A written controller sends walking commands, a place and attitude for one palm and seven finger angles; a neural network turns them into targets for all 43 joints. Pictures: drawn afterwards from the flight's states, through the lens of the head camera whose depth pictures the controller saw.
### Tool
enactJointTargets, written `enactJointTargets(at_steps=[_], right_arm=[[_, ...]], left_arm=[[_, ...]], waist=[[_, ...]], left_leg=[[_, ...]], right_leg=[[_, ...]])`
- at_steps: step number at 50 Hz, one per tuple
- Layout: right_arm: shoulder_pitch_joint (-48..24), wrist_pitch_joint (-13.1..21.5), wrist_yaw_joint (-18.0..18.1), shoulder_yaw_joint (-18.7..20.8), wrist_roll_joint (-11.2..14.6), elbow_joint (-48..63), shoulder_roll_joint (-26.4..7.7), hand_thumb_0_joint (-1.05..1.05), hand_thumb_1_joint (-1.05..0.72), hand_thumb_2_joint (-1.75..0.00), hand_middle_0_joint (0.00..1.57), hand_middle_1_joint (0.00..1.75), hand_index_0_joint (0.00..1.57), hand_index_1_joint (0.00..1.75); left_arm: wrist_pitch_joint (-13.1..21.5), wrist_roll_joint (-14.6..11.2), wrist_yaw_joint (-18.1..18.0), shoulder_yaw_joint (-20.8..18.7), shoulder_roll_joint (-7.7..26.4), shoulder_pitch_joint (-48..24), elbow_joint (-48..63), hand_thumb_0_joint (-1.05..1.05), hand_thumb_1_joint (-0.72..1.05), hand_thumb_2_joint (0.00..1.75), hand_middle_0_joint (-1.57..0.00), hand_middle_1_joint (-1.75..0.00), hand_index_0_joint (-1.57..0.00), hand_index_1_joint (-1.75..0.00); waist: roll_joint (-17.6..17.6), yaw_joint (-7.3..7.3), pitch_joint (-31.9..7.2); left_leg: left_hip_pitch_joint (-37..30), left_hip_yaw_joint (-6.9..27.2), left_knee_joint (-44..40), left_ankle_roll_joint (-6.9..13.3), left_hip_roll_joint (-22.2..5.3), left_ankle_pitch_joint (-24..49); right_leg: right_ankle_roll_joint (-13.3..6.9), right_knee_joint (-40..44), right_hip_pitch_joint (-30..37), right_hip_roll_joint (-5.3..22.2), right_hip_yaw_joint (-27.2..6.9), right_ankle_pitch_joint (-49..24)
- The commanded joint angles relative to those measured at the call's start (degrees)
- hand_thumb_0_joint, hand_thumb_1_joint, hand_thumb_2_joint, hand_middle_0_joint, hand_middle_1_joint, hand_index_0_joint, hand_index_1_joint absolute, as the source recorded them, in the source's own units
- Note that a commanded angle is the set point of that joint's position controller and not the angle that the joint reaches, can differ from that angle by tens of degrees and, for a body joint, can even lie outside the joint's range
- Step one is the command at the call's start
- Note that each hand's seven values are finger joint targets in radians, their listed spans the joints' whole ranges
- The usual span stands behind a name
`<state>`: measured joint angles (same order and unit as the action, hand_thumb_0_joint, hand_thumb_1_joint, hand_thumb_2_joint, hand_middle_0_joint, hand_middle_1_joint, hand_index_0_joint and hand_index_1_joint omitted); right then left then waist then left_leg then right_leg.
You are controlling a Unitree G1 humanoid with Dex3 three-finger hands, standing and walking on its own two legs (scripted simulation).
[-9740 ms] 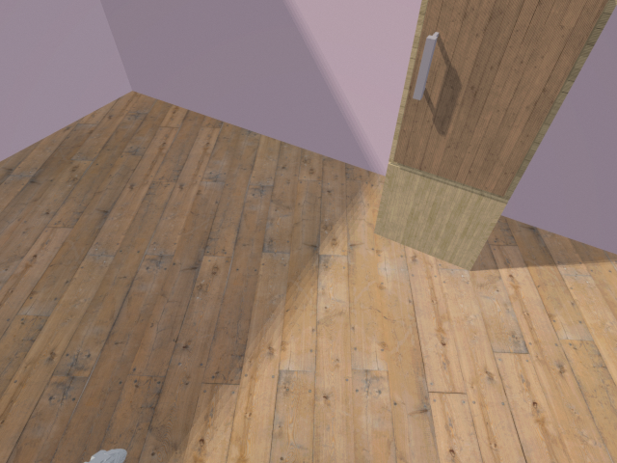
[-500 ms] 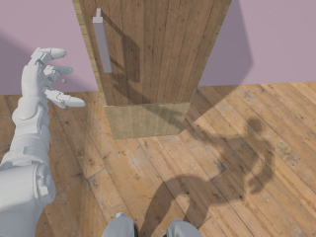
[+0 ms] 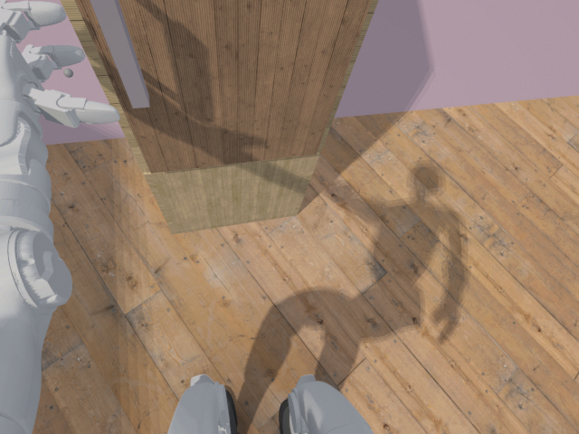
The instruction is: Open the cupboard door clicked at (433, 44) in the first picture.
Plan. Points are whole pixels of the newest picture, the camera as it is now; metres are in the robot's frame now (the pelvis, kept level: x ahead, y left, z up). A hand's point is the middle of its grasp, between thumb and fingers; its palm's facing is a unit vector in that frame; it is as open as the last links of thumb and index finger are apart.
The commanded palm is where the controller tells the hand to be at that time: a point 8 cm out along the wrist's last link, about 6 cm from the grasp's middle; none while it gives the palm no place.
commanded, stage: move the hooked fingers beside the handle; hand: left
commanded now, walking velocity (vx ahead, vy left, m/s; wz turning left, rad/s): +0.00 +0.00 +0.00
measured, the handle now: (123, 41) +0.61 +0.14 +0.09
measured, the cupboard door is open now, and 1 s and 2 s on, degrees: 0 0 0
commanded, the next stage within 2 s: slide the fingers in behind the handle in 1.20 s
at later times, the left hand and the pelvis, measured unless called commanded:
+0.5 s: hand (60, 79) +0.54 +0.20 +0.10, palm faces +0.06 -1.00 -0.01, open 14.0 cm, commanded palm +0.52 +0.24 +0.08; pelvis +0.01 +0.00 +0.01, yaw +1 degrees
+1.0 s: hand (64, 80) +0.54 +0.20 +0.10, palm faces +0.09 -1.00 +0.00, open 14.0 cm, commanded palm +0.53 +0.24 +0.08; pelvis -0.01 +0.00 +0.00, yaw +0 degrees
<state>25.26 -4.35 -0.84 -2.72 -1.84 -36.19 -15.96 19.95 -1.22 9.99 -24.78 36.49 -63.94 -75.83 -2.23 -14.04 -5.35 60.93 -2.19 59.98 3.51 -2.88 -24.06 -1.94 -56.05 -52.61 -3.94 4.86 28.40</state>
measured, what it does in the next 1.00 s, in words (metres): stands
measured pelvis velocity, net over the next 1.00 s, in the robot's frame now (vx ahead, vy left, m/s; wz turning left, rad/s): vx -0.01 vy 0.00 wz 0.00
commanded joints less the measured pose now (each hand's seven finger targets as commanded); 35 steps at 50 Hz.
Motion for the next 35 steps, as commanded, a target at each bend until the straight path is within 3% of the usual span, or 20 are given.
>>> enactJointTargets(at_steps=[1, 2, 6, 8, 11, 12, 14, 15, 16, 18, 21, 22, 23, 25, 27, 30, 31, 33, 35], right_arm=[[14.28, 0.32, 0.45, 3.95, -0.85, 0.86, -11.69, 0.0, -0.9, -0.9, 0.2, 0.3, 0.2, 0.3], [14.42, 0.02, 0.29, 3.96, -0.79, 1.3, -11.74, 0.0, -0.9, -0.9, 0.2, 0.3, 0.2, 0.3], [14.57, -0.89, -0.4, 4.13, -0.71, 2.71, -11.27, 0.0, -0.9, -0.9, 0.2, 0.3, 0.2, 0.3], [14.83, -1.02, -0.36, 4.34, -0.56, 3.06, -11.35, 0.0, -0.9, -0.9, 0.2, 0.3, 0.2, 0.3], [14.34, -1.29, -0.12, 4.4, -0.24, 2.9, -11.2, 0.0, -0.9, -0.9, 0.2, 0.3, 0.2, 0.3], [14.34, -1.18, -0.02, 4.52, -0.25, 2.99, -11.28, 0.0, -0.9, -0.9, 0.2, 0.3, 0.2, 0.3], [14.05, -1.0, -0.09, 4.63, -0.3, 2.42, -10.93, 0.0, -0.9, -0.9, 0.2, 0.3, 0.2, 0.3], [13.75, -0.9, -0.21, 4.61, -0.29, 2.22, -10.66, 0.0, -0.9, -0.9, 0.2, 0.3, 0.2, 0.3], [13.37, -0.81, -0.45, 4.69, -0.35, 1.8, -10.26, 0.0, -0.9, -0.9, 0.2, 0.3, 0.2, 0.3], [13.23, -0.81, -0.78, 4.95, -0.41, 0.96, -10.08, 0.0, -0.9, -0.9, 0.2, 0.3, 0.2, 0.3], [13.01, -1.32, -0.89, 5.14, -0.08, 0.23, -10.64, 0.0, -0.9, -0.9, 0.2, 0.3, 0.2, 0.3], [12.84, -1.38, -0.73, 4.9, 0.18, 0.3, -10.92, 0.0, -0.9, -0.9, 0.2, 0.3, 0.2, 0.3], [13.36, -1.42, -0.42, 4.71, 0.2, 0.27, -11.22, 0.0, -0.9, -0.9, 0.2, 0.3, 0.2, 0.3], [12.75, -1.17, -0.18, 4.54, 0.17, 1.18, -11.34, 0.0, -0.9, -0.9, 0.2, 0.3, 0.2, 0.3], [12.13, -0.56, -0.11, 4.37, -0.18, 1.85, -11.2, 0.0, -0.9, -0.9, 0.2, 0.3, 0.2, 0.3], [11.03, 0.22, -0.47, 4.48, -0.64, 2.32, -10.73, 0.0, -0.9, -0.9, 0.2, 0.3, 0.2, 0.3], [10.78, 0.4, -0.63, 4.33, -0.82, 2.27, -10.64, 0.0, -0.9, -0.9, 0.2, 0.3, 0.2, 0.3], [10.56, 0.39, -0.8, 4.44, -0.69, 1.8, -10.44, 0.0, -0.9, -0.9, 0.2, 0.3, 0.2, 0.3], [10.31, 0.06, -0.8, 4.4, -0.28, 1.3, -10.74, 0.0, -0.9, -0.9, 0.2, 0.3, 0.2, 0.3]], left_arm=[[2.91, -0.16, -0.29, -2.39, 15.9, -27.95, 12.37, 0.0, -0.5, 0.3, -0.3, -1.2, -0.3, -1.2], [2.57, 0.18, -0.31, -3.37, 16.95, -24.43, 11.99, 0.0, -0.5, 0.3, -0.3, -1.2, -0.3, -1.2], [1.89, -0.04, 0.49, -2.58, 14.91, -18.74, 15.59, 0.0, -0.5, 0.3, -0.3, -1.2, -0.3, -1.2], [1.42, -1.03, 0.83, -3.65, 14.56, -15.65, 15.04, 0.0, -0.5, 0.3, -0.3, -1.2, -0.3, -1.2], [1.93, -2.24, 0.95, -3.91, 14.86, -19.71, 17.31, 0.0, -0.5, 0.3, -0.3, -1.2, -0.3, -1.2], [2.59, -2.23, 0.79, -5.37, 16.82, -20.11, 18.67, 0.0, -0.5, 0.3, -0.3, -1.2, -0.3, -1.2], [4.55, -2.03, 0.55, -4.73, 16.42, -22.66, 22.11, 0.0, -0.5, 0.3, -0.3, -1.2, -0.3, -1.2], [5.54, -1.74, 0.43, -3.94, 15.64, -22.52, 23.24, 0.0, -0.5, 0.3, -0.3, -1.2, -0.3, -1.2], [6.37, -1.68, 0.34, -1.79, 12.72, -23.36, 24.68, 0.0, -0.5, 0.3, -0.3, -1.2, -0.3, -1.2], [6.68, -1.9, 0.59, 1.05, 8.33, -21.92, 23.29, 0.0, -0.5, 0.3, -0.3, -1.2, -0.3, -1.2], [3.1, -2.61, 1.49, 4.35, 3.05, -16.89, 14.07, 0.0, -0.5, 0.3, -0.3, -1.2, -0.3, -1.2], [1.5, -2.84, 1.75, 4.65, 3.08, -16.31, 10.72, 0.0, -0.5, 0.3, -0.3, -1.2, -0.3, -1.2], [0.69, -2.94, 1.61, 3.62, 4.35, -16.96, 9.65, 0.0, -0.5, 0.3, -0.3, -1.2, -0.3, -1.2], [0.06, -3.09, 1.02, 2.45, 5.87, -18.54, 10.07, 0.0, -0.5, 0.3, -0.3, -1.2, -0.3, -1.2], [1.99, -2.95, -0.16, 0.27, 8.73, -20.88, 13.74, 0.0, -0.5, 0.3, -0.3, -1.2, -0.3, -1.2], [7.52, -1.95, -2.14, -2.13, 11.97, -24.1, 21.2, 0.0, -0.5, 0.3, -0.3, -1.2, -0.3, -1.2], [8.78, -1.54, -2.72, -2.45, 12.56, -25.02, 22.05, 0.0, -0.5, 0.3, -0.3, -1.2, -0.3, -1.2], [9.96, -0.79, -2.99, -1.07, 11.33, -25.89, 22.43, 0.0, -0.5, 0.3, -0.3, -1.2, -0.3, -1.2], [8.19, -0.16, -2.66, 0.84, 9.36, -23.93, 17.3, 0.0, -0.5, 0.3, -0.3, -1.2, -0.3, -1.2]], waist=[[-10.76, -0.26, -32.62], [-10.94, 0.89, -33.15], [-10.68, 2.49, -34.47], [-7.43, 2.54, -33.26], [-5.68, 1.57, -30.52], [-6.27, 2.11, -31.07], [-10.29, 1.98, -33.11], [-12.28, 2.34, -33.47], [-14.34, 1.78, -33.62], [-14.65, 1.25, -32.05], [-8.78, 0.05, -25.77], [-6.35, -0.42, -22.5], [-6.34, -0.39, -21.58], [-4.89, 0.02, -22.19], [-5.97, 0.8, -24.9], [-11.18, 2.21, -32.11], [-11.02, 2.27, -32.97], [-11.35, 1.63, -33.73], [-10.06, 0.89, -30.57]], left_leg=[[-34.04, 7.47, -2.41, -0.9, -0.08, 29.15], [-34.29, 7.33, -2.71, -1.05, -0.1, 30.39], [-35.99, 6.64, -3.36, -1.05, -0.1, 34.29], [-34.49, 6.22, -3.57, -0.74, 0.06, 33.9], [-31.62, 5.4, -4.19, -0.4, 0.33, 29.79], [-31.39, 5.39, -4.37, -0.44, 0.39, 29.42], [-35.86, 5.7, -3.93, -0.76, 0.22, 31.88], [-37.73, 6.0, -3.96, -1.02, 0.12, 32.5], [-40.73, 6.5, -3.88, -1.26, -0.12, 33.98], [-43.94, 7.44, -3.78, -1.58, -0.54, 36.29], [-39.99, 7.87, -4.9, -1.51, -0.52, 30.92], [-36.09, 7.31, -5.36, -1.15, -0.13, 26.85], [-35.49, 7.32, -5.58, -1.0, 0.04, 26.55], [-32.96, 7.05, -5.58, -0.8, 0.4, 24.76], [-32.69, 6.81, -4.76, -0.74, 0.51, 24.86], [-38.27, 7.62, -3.37, -1.45, 0.15, 29.5], [-38.25, 7.82, -3.24, -1.56, 0.11, 29.18], [-39.16, 8.09, -2.81, -1.58, 0.02, 29.42], [-37.18, 7.97, -3.38, -1.58, -0.01, 25.8]], right_leg=[[0.95, 6.0, 2.51, -0.88, -3.44, -23.91], [0.79, 5.82, 3.63, -0.94, -3.28, -24.8], [0.79, 6.09, 6.54, -1.24, -3.14, -28.86], [0.83, 6.5, 8.34, -1.43, -3.09, -30.6], [1.39, 7.69, 9.72, -1.5, -3.69, -29.99], [1.33, 7.61, 10.83, -1.5, -3.91, -30.07], [1.02, 7.32, 9.02, -1.5, -3.97, -30.59], [0.87, 7.37, 7.97, -1.56, -3.91, -29.56], [0.7, 7.35, 5.84, -1.66, -3.5, -28.78], [0.43, 7.75, 2.94, -1.82, -2.89, -27.31], [0.7, 8.83, 0.57, -1.8, -1.96, -23.33], [0.89, 9.34, 0.94, -1.65, -2.09, -22.06], [0.71, 9.22, 1.25, -1.46, -2.09, -22.2], [0.92, 8.82, 2.09, -1.18, -2.35, -21.64], [0.86, 8.01, 2.95, -1.0, -2.97, -21.89], [0.55, 6.06, 2.54, -1.08, -3.33, -23.23], [0.58, 5.68, 3.06, -1.13, -3.26, -22.9], [0.51, 5.21, 2.55, -1.2, -3.12, -22.96], [0.76, 6.13, 1.37, -1.13, -2.9, -20.49]])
